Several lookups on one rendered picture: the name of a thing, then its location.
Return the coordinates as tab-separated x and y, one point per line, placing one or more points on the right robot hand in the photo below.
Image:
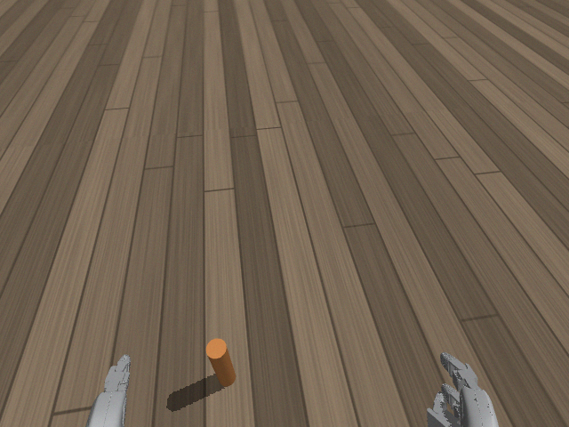
472	406

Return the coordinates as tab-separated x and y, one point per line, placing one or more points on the can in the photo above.
217	353

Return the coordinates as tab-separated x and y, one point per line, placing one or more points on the left robot hand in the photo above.
108	409

